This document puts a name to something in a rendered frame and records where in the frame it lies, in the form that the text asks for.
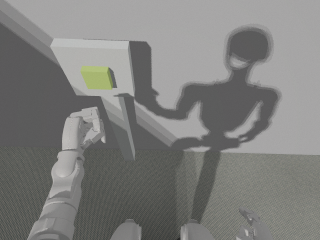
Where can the button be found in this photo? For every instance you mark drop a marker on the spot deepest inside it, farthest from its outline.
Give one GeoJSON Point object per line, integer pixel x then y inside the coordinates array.
{"type": "Point", "coordinates": [97, 77]}

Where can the right robot hand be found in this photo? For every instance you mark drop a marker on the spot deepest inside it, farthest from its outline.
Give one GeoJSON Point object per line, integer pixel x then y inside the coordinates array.
{"type": "Point", "coordinates": [259, 231]}

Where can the robot left forearm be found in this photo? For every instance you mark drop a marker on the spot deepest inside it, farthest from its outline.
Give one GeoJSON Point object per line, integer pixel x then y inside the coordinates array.
{"type": "Point", "coordinates": [56, 221]}

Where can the right robot shin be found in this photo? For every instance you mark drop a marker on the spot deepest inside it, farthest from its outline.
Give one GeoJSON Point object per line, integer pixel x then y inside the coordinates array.
{"type": "Point", "coordinates": [192, 221]}

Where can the panel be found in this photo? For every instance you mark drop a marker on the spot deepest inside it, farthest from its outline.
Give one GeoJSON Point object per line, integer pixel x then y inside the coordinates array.
{"type": "Point", "coordinates": [72, 54]}

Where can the robot shin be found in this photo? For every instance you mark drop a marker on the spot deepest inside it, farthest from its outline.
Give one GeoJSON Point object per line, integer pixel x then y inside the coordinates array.
{"type": "Point", "coordinates": [129, 221]}
{"type": "Point", "coordinates": [192, 221]}

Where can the left robot hand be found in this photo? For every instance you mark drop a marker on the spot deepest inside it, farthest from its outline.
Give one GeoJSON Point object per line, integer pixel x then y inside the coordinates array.
{"type": "Point", "coordinates": [78, 136]}

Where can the left robot shin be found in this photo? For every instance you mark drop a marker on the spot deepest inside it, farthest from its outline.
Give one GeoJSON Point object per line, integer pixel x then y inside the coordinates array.
{"type": "Point", "coordinates": [129, 221]}

